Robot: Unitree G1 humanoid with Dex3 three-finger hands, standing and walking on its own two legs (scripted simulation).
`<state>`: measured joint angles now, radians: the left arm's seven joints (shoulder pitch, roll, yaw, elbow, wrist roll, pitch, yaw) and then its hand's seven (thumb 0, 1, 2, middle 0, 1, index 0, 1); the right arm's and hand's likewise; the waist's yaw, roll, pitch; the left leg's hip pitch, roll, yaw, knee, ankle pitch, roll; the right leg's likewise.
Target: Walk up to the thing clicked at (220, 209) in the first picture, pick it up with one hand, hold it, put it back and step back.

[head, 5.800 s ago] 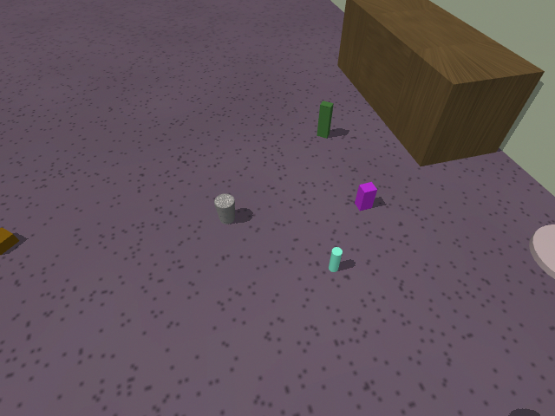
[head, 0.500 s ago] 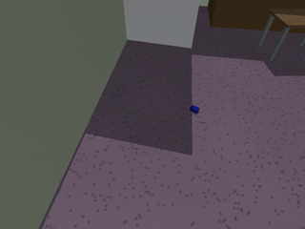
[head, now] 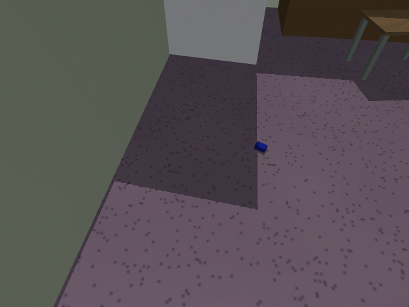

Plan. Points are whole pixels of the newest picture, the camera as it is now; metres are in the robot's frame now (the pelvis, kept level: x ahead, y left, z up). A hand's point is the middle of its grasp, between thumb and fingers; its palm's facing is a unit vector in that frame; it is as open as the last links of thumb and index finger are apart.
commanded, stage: stand
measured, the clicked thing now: out of the picture -0.12 -1.09 -0.72
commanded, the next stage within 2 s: walk up in 1.28 s
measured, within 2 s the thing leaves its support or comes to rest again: neither
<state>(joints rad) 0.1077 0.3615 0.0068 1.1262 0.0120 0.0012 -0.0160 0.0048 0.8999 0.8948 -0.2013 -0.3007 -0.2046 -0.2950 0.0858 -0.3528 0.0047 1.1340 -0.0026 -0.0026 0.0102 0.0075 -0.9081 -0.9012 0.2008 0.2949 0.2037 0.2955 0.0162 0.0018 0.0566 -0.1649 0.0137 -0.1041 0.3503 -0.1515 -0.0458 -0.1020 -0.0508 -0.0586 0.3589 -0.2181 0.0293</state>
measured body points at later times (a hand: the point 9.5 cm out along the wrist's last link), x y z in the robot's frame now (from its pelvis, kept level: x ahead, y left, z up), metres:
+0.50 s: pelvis +0.01 +0.00 +0.00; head +0.02 +0.00 +0.45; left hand +0.08 +0.31 -0.13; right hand +0.09 -0.30 -0.13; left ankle +0.03 +0.15 -0.75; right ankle -0.01 -0.13 -0.75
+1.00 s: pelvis +0.00 +0.00 +0.00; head +0.01 +0.00 +0.45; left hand +0.07 +0.31 -0.13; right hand +0.08 -0.30 -0.13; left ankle +0.03 +0.15 -0.75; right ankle -0.01 -0.13 -0.75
